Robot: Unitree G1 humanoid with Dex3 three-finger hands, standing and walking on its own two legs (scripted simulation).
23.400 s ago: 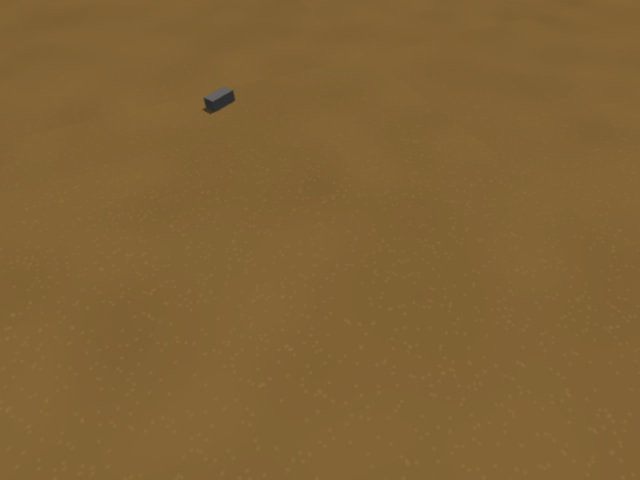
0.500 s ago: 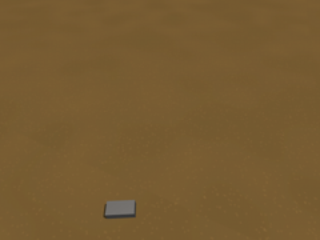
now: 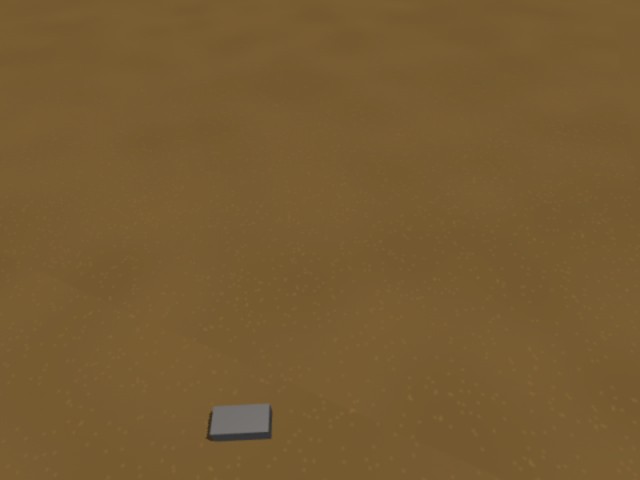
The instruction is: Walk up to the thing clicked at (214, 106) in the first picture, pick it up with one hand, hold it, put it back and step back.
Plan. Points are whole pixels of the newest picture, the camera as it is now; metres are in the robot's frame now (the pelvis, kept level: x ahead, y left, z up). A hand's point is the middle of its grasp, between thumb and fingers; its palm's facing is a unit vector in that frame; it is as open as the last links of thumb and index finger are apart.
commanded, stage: stand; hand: left
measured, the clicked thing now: (242, 422) +0.43 +0.25 -0.75
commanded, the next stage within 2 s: walk up in 0.02 s
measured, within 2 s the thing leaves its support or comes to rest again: neither
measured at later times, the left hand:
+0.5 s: hand out of the picture +0.04 +0.31 -0.19, palm faces -0.06 -0.94 -0.34, open 7.4 cm
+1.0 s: hand out of the picture -0.11 +0.29 -0.15, palm faces -0.06 -0.91 -0.40, open 7.4 cm
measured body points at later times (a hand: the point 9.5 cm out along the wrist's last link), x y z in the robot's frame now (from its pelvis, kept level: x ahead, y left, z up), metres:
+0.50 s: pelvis -0.10 +0.06 -0.02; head -0.02 +0.09 +0.42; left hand +0.05 +0.36 -0.16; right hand -0.06 -0.26 -0.13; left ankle -0.10 +0.15 -0.75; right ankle -0.09 -0.09 -0.67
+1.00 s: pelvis -0.22 +0.03 -0.02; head -0.17 +0.01 +0.43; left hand -0.10 +0.33 -0.12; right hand -0.12 -0.29 -0.14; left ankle -0.24 +0.17 -0.67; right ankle -0.19 -0.07 -0.75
